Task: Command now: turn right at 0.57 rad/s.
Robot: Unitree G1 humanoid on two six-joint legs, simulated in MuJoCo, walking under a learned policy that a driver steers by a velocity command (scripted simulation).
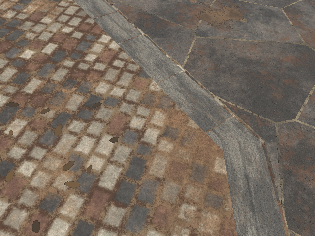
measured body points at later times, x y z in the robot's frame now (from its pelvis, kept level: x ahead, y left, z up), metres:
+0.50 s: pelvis -0.02 -0.05 +0.01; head +0.01 -0.09 +0.45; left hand +0.20 +0.17 -0.07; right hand +0.05 -0.37 -0.11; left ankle +0.00 +0.10 -0.66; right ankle -0.04 -0.14 -0.74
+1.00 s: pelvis +0.00 -0.04 +0.00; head +0.00 -0.04 +0.45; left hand +0.18 +0.18 -0.12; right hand +0.04 -0.32 -0.12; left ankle +0.02 +0.09 -0.74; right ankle -0.04 -0.14 -0.74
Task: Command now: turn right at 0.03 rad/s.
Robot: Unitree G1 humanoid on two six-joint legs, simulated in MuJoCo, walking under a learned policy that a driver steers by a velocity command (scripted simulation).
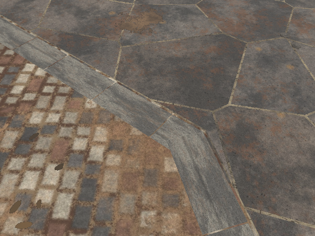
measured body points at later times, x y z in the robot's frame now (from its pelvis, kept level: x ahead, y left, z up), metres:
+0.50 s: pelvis +0.00 +0.01 +0.00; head +0.01 +0.01 +0.45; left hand +0.06 +0.27 -0.14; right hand +0.07 -0.25 -0.14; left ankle -0.01 +0.13 -0.74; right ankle +0.00 -0.10 -0.74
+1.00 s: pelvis +0.06 -0.01 -0.01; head +0.07 -0.02 +0.44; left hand +0.07 +0.25 -0.15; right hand +0.08 -0.27 -0.16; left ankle -0.01 +0.13 -0.71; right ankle +0.01 -0.10 -0.74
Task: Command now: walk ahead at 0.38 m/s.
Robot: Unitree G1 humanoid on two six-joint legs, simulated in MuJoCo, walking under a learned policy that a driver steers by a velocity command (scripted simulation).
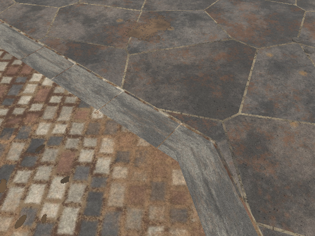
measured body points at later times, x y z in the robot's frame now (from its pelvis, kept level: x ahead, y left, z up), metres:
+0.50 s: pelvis +0.25 +0.07 +0.00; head +0.28 +0.07 +0.45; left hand +0.27 +0.34 -0.13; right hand +0.43 -0.17 -0.12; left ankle +0.31 +0.13 -0.73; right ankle +0.18 -0.10 -0.63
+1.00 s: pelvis +0.54 +0.09 +0.01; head +0.56 +0.10 +0.45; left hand +0.55 +0.39 -0.09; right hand +0.74 -0.13 -0.12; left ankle +0.42 +0.16 -0.64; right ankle +0.63 +0.01 -0.73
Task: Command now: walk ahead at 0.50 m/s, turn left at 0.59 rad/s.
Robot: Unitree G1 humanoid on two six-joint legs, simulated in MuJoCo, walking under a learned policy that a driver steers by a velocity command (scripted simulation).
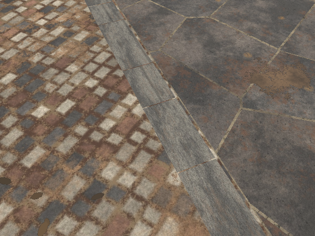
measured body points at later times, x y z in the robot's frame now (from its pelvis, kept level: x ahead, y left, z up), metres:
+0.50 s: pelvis +0.26 +0.08 +0.00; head +0.29 +0.10 +0.45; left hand +0.27 +0.37 -0.14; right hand +0.46 -0.15 -0.09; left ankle +0.29 +0.17 -0.74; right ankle +0.20 -0.10 -0.64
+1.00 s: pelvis +0.54 +0.06 -0.02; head +0.59 +0.05 +0.43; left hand +0.74 +0.31 -0.11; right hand +0.59 -0.23 -0.14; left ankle +0.38 +0.20 -0.64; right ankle +0.62 -0.02 -0.74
